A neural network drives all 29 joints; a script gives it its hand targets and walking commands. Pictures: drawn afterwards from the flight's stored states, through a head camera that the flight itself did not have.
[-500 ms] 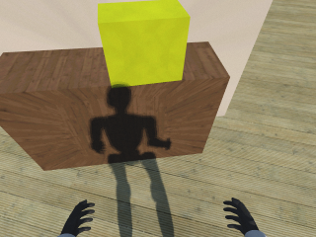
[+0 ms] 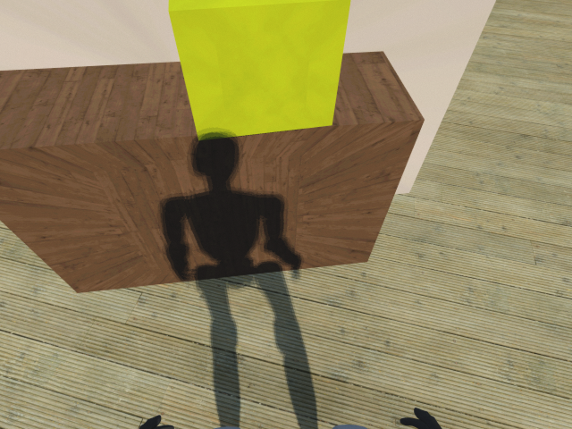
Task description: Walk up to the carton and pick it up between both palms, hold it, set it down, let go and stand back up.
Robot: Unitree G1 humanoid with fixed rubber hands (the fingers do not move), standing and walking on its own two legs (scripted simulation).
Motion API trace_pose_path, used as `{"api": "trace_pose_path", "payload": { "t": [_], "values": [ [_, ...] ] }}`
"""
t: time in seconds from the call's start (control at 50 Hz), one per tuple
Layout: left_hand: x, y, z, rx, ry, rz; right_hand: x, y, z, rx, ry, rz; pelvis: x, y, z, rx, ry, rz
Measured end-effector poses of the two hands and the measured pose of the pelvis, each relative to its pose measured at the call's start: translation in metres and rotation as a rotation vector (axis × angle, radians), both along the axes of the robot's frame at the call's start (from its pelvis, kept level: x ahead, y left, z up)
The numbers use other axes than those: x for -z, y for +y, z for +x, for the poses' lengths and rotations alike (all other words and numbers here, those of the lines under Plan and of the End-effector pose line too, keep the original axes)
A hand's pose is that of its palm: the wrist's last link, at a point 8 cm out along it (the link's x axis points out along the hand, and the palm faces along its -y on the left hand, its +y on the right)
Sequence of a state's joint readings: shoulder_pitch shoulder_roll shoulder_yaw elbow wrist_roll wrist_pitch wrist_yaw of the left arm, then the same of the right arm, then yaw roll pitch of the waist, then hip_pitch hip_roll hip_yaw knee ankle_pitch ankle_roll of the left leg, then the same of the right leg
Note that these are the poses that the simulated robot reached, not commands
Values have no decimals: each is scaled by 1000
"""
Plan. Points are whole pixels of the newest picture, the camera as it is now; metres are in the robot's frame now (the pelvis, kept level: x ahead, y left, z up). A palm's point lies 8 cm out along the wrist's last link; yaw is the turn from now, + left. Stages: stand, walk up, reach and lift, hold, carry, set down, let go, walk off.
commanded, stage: stand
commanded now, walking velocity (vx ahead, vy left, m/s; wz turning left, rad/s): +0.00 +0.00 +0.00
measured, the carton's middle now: (258, 56) +0.82 +0.06 +0.08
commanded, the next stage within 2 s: walk up in 1.80 s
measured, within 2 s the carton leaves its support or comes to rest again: neither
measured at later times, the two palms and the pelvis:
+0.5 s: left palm out of the picture +0.05 +0.22 -0.13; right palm out of the picture +0.05 -0.22 -0.13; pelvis +0.01 +0.00 +0.01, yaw +0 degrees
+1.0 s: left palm out of the picture +0.00 +0.20 -0.13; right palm out of the picture +0.00 -0.20 -0.13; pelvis +0.02 +0.00 +0.02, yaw +0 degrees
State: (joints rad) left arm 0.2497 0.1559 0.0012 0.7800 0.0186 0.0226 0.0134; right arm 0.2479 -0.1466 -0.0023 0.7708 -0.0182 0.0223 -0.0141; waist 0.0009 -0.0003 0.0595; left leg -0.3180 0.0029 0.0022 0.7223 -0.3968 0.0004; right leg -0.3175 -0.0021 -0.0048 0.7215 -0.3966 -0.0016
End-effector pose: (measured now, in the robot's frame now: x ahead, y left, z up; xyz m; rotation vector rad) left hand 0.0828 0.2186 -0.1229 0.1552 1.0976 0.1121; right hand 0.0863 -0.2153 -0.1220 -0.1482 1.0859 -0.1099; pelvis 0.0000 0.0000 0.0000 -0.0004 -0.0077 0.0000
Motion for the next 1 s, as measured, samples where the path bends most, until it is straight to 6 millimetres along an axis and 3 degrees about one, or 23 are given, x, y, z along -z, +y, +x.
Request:
{"api": "trace_pose_path", "payload": {
  "t": [0.3,0.72,1.0],
  "values": [
    [2,8,-9,-44,67,22,2,-9,-12,48,72,-23,-6,0,7,0,-4,1],
    [8,-12,-65,-100,287,-20,9,8,-71,106,302,18,-18,-1,16,0,-42,1],
    [7,-22,-83,-105,347,-37,9,18,-90,108,364,36,-21,-1,18,0,-48,1]
  ]
}}
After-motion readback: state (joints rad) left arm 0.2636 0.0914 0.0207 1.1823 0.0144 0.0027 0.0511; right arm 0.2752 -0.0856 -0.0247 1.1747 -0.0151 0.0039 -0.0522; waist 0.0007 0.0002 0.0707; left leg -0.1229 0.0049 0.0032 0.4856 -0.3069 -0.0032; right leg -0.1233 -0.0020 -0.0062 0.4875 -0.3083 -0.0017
